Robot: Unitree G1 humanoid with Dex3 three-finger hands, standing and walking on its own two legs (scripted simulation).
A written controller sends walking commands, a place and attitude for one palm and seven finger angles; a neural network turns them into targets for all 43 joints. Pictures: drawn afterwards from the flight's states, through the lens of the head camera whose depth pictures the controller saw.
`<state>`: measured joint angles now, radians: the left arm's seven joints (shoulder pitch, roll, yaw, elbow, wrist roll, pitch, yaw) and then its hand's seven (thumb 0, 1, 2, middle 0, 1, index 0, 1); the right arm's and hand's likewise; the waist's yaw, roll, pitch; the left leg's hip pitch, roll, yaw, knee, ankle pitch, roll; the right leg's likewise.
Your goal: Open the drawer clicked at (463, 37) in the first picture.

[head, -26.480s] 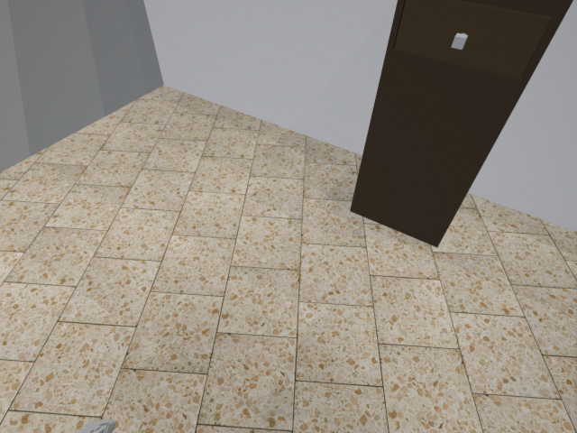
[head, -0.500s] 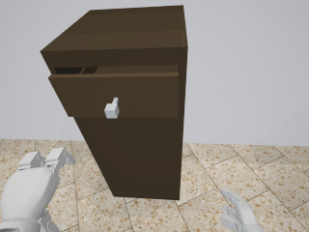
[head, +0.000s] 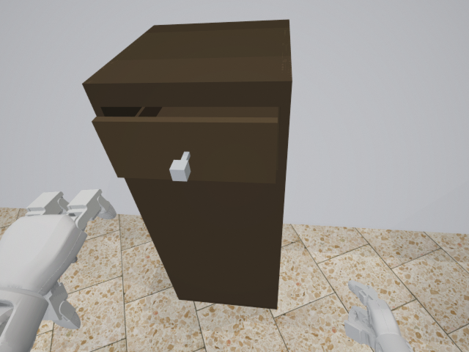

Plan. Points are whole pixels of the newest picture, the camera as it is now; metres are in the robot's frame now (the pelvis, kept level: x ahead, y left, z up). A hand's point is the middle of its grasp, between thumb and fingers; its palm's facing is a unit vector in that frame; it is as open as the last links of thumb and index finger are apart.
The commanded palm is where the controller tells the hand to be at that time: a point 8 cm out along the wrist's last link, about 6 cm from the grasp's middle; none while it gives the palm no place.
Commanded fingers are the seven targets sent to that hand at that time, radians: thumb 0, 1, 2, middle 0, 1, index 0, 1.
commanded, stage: lift the hand off the handle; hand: left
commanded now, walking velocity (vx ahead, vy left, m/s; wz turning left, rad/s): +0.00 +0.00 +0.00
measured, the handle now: (182, 164) +0.44 +0.19 +0.11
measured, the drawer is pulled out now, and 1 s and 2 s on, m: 0.05 0.05 0.05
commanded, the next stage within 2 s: draw the hand back to the body in 0.74 s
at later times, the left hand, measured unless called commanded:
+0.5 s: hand (64, 214) +0.19 +0.24 +0.23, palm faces +0.25 -0.04 -0.97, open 13.8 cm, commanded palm +0.13 +0.24 +0.30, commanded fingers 0.00 -0.50 0.30 -0.30 -1.20 -0.30 -1.20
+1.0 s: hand (62, 211) +0.18 +0.23 +0.24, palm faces +0.22 +0.00 -0.98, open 13.8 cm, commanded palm +0.13 +0.24 +0.31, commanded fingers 0.00 -0.50 0.30 -0.30 -1.20 -0.30 -1.20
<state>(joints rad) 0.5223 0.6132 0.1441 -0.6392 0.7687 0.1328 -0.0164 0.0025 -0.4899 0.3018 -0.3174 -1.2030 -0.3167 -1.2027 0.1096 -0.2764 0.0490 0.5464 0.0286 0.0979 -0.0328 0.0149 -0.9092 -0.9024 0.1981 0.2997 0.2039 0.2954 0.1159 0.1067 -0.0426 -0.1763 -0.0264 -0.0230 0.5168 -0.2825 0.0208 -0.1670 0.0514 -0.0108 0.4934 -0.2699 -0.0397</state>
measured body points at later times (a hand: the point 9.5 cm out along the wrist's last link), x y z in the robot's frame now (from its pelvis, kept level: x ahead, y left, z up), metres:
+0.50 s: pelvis -0.02 +0.01 +0.00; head -0.05 -0.04 +0.45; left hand +0.17 +0.23 +0.28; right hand +0.24 -0.16 -0.07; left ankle +0.00 +0.11 -0.74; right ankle +0.00 -0.09 -0.74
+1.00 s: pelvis -0.02 +0.00 +0.00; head -0.05 -0.05 +0.45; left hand +0.17 +0.23 +0.30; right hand +0.23 -0.18 -0.07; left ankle +0.00 +0.11 -0.74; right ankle +0.00 -0.09 -0.74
